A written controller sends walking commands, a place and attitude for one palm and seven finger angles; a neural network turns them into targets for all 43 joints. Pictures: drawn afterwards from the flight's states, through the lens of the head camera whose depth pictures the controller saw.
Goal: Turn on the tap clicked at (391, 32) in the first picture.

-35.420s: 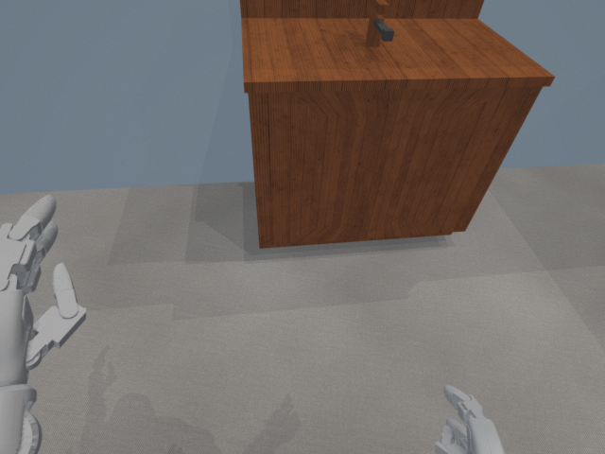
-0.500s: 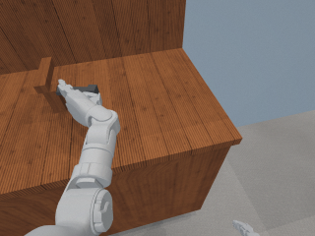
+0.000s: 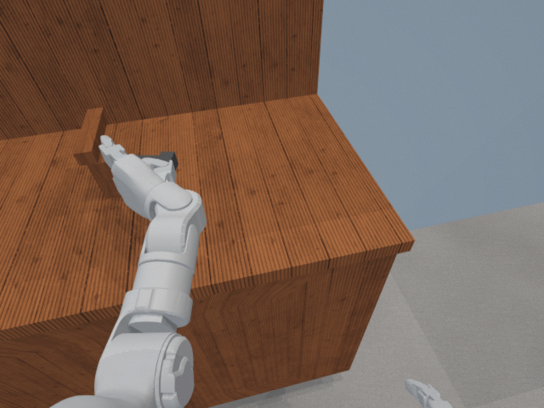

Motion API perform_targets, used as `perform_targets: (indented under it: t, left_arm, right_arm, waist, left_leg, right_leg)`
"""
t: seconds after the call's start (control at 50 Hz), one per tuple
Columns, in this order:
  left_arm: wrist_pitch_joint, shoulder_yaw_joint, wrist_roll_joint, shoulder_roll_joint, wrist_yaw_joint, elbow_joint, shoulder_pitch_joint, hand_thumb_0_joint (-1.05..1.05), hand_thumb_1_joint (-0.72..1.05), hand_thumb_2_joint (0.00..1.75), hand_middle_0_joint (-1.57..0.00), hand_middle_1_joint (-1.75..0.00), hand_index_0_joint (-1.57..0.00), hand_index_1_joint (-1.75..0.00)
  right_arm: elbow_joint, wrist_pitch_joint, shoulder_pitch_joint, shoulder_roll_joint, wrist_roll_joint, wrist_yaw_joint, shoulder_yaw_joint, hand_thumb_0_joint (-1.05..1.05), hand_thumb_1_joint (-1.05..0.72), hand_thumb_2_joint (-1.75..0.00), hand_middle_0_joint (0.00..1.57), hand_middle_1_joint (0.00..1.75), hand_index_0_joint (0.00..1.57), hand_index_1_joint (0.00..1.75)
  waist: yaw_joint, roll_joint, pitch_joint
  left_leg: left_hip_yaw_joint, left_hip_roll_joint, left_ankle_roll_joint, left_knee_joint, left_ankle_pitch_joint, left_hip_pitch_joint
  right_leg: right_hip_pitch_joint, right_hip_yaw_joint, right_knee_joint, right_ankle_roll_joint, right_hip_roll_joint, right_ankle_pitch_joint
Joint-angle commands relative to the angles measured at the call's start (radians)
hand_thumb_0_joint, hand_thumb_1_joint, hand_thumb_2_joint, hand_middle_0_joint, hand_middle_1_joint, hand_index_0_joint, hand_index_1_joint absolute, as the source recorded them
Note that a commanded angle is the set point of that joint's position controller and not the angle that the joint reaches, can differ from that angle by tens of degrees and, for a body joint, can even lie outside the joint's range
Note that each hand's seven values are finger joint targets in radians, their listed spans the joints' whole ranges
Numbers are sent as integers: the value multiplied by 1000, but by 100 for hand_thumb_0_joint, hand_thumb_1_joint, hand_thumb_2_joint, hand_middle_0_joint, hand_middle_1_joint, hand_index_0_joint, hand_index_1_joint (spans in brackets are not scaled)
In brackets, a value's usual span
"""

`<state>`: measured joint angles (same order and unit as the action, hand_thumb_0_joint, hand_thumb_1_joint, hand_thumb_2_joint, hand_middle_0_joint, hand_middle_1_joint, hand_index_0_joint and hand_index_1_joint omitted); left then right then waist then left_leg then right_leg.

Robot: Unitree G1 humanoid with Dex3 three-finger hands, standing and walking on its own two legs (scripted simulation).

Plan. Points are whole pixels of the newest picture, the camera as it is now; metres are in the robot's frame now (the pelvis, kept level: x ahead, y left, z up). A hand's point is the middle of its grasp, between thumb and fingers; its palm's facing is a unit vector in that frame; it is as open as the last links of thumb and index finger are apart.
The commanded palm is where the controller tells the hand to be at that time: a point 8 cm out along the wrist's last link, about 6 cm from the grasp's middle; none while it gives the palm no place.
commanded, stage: lift the hand up off the lever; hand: left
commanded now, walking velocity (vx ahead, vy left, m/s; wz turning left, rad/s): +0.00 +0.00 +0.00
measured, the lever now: (167, 162) +0.49 +0.20 +0.11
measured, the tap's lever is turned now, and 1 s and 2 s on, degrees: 73 73 73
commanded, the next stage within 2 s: draw the hand back beside the body in 1.10 s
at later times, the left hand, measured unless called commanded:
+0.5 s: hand (170, 159) +0.43 +0.17 +0.18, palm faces +0.77 -0.64 -0.07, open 7.8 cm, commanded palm +0.37 +0.19 +0.18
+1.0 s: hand (155, 151) +0.42 +0.18 +0.20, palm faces +0.76 -0.65 -0.04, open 7.8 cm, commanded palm +0.36 +0.20 +0.19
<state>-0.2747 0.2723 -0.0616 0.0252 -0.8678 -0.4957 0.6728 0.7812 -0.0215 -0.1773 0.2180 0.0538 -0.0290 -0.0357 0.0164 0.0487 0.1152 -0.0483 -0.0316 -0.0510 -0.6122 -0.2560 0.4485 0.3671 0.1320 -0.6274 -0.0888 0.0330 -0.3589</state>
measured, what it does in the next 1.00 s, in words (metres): stands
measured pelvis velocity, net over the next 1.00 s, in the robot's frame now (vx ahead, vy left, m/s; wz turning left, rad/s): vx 0.00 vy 0.00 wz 0.00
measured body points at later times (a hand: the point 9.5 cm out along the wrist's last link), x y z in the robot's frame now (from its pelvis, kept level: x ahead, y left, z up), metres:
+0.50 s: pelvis -0.01 +0.00 +0.00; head -0.01 -0.03 +0.45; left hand +0.38 +0.20 +0.18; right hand +0.13 -0.24 -0.12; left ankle +0.03 +0.16 -0.72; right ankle -0.02 -0.06 -0.72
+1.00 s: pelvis +0.00 +0.00 +0.01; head -0.01 -0.02 +0.46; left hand +0.37 +0.21 +0.20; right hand +0.18 -0.23 -0.10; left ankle +0.03 +0.16 -0.72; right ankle -0.02 -0.06 -0.72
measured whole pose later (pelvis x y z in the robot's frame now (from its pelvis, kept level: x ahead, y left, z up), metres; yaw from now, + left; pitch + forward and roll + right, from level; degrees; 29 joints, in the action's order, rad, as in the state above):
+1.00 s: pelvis +0.00 +0.00 +0.01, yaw +0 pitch +3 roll +1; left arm -0.39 0.27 -0.01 0.00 -0.82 -0.39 0.68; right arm 0.78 -0.03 -0.12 0.21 0.03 -0.01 -0.02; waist -0.01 0.05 0.10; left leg -0.04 -0.03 -0.05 -0.54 -0.23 0.35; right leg 0.28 0.12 -0.56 -0.08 0.03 -0.33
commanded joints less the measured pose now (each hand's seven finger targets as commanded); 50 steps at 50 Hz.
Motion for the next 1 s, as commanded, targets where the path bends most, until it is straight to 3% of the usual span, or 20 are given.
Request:
perform_targets:
  t: [0.0,0.08,0.14,0.16,0.2,0.26,0.34,0.4,0.44,0.46,0.52,0.64,0.74,0.76,0.84,0.86,0.98]
  left_arm:
    - [49,-23,-30,-157,3,209,494,0,90,90,-15,-15,-15,-15]
    - [44,-44,-40,-143,3,193,543,0,90,90,-15,-15,-15,-15]
    - [47,-37,-40,-147,-2,191,557,0,90,90,-15,-15,-15,-15]
    - [44,-14,-36,-173,0,183,522,0,90,90,-15,-15,-15,-15]
    - [40,-38,-33,-141,4,174,534,0,90,90,-15,-15,-15,-15]
    - [26,-11,-28,-170,3,147,529,0,90,90,-15,-15,-15,-15]
    - [28,-30,-30,-150,-4,191,576,0,90,90,-15,-15,-15,-15]
    - [22,15,-26,-204,-1,186,550,0,90,90,-15,-15,-15,-15]
    - [13,-1,-28,-189,-2,188,574,0,90,90,-15,-15,-15,-15]
    - [11,40,-28,-237,0,180,559,0,90,90,-15,-15,-15,-15]
    - [6,1,-32,-204,8,216,578,0,90,90,-15,-15,-15,-15]
    - [-7,-40,-8,-157,32,251,531,0,90,90,-15,-15,-15,-15]
    - [-28,-34,14,-161,40,308,477,0,90,90,-15,-15,-15,-15]
    - [-36,-9,15,-191,41,289,459,0,90,90,-15,-15,-15,-15]
    - [-42,-21,3,-189,34,330,524,0,90,90,-15,-15,-15,-15]
    - [-40,-9,4,-204,36,342,507,0,90,90,-15,-15,-15,-15]
    - [-60,-44,18,-156,59,314,430,0,90,90,-15,-15,-15,-15]
  right_arm:
    - [-126,-51,117,100,-6,16,-21,0,-90,-90,20,30,20,30]
    - [-116,-59,125,95,-6,17,-18,0,-90,-90,20,30,20,30]
    - [-118,-66,119,95,-1,17,-19,0,-90,-90,20,30,20,30]
    - [-117,-62,120,98,-3,19,-24,0,-90,-90,20,30,20,30]
    - [-122,-63,120,94,-6,17,-20,0,-90,-90,20,30,20,30]
    - [-116,-59,122,101,-7,20,-20,0,-90,-90,20,30,20,30]
    - [-124,-67,126,96,-4,16,-17,0,-90,-90,20,30,20,30]
    - [-124,-60,128,99,-7,21,-18,0,-90,-90,20,30,20,30]
    - [-124,-62,131,97,-5,23,-14,0,-90,-90,20,30,20,30]
    - [-119,-59,124,103,-5,27,-18,0,-90,-90,20,30,20,30]
    - [-126,-63,131,97,-6,27,-15,0,-90,-90,20,30,20,30]
    - [-133,-72,126,101,-14,26,-17,0,-90,-90,20,30,20,30]
    - [-141,-67,150,99,-18,28,-15,0,-90,-90,20,30,20,30]
    - [-132,-60,150,102,-20,30,-17,0,-90,-90,20,30,20,30]
    - [-133,-61,170,95,-18,31,-11,0,-90,-90,20,30,20,30]
    - [-133,-57,169,96,-19,31,-14,0,-90,-90,20,30,20,30]
    - [-143,-48,188,94,-28,30,-6,0,-90,-90,20,30,20,30]
  waist:
    - [9,-114,258]
    - [12,-72,246]
    - [10,-73,276]
    - [-2,-80,288]
    - [5,-93,286]
    - [1,-101,263]
    - [4,-94,286]
    - [-6,-114,289]
    - [4,-123,270]
    - [-9,-122,281]
    - [0,-79,292]
    - [-1,-87,297]
    - [-19,-97,293]
    - [-23,-100,274]
    - [-20,-89,278]
    - [-34,-77,288]
    - [-31,-97,254]
  left_leg:
    - [44,47,63,21,186,-137]
    - [38,47,61,30,168,-147]
    - [43,50,62,24,172,-146]
    - [38,52,62,28,173,-142]
    - [39,50,61,30,175,-143]
    - [35,51,61,37,161,-133]
    - [44,51,63,33,177,-145]
    - [44,50,64,38,176,-130]
    - [48,52,65,35,165,-125]
    - [42,51,65,41,169,-124]
    - [51,51,65,37,182,-141]
    - [51,49,64,44,221,-182]
    - [54,51,62,55,253,-202]
    - [46,50,62,65,252,-202]
    - [55,48,62,66,252,-216]
    - [48,48,60,73,267,-226]
    - [52,47,60,82,277,-237]
  right_leg:
    - [-94,-86,145,78,-54,341]
    - [-64,-82,146,70,-48,285]
    - [-77,-91,143,74,-51,307]
    - [-91,-89,142,72,-49,303]
    - [-89,-86,138,74,-50,309]
    - [-89,-86,149,74,-50,291]
    - [-92,-90,144,77,-51,318]
    - [-117,-95,148,80,-56,329]
    - [-109,-100,158,86,-59,327]
    - [-123,-98,155,83,-57,326]
    - [-119,-101,153,81,-57,340]
    - [-138,-88,152,79,-53,390]
    - [-172,-84,158,81,-56,442]
    - [-171,-76,163,76,-51,416]
    - [-166,-84,170,76,-54,410]
    - [-178,-78,165,70,-50,410]
    - [-181,-76,173,70,-53,428]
